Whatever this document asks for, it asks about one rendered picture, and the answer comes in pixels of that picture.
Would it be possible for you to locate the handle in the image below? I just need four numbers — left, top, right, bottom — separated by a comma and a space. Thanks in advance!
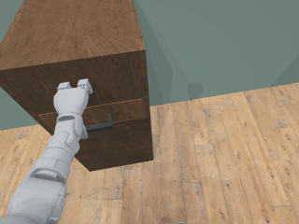
82, 113, 113, 133

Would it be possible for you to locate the drawer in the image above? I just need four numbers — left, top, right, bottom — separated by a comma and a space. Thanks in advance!
38, 98, 145, 131

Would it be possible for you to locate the robot left hand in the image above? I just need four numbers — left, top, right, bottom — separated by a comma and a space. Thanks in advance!
53, 78, 93, 139

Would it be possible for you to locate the robot left upper arm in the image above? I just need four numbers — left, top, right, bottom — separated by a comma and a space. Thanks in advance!
0, 176, 67, 224

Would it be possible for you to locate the robot left forearm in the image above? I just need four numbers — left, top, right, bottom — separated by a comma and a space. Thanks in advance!
7, 112, 83, 216

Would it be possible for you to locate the cabinet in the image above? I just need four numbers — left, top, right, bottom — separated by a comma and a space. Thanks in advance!
0, 0, 154, 172

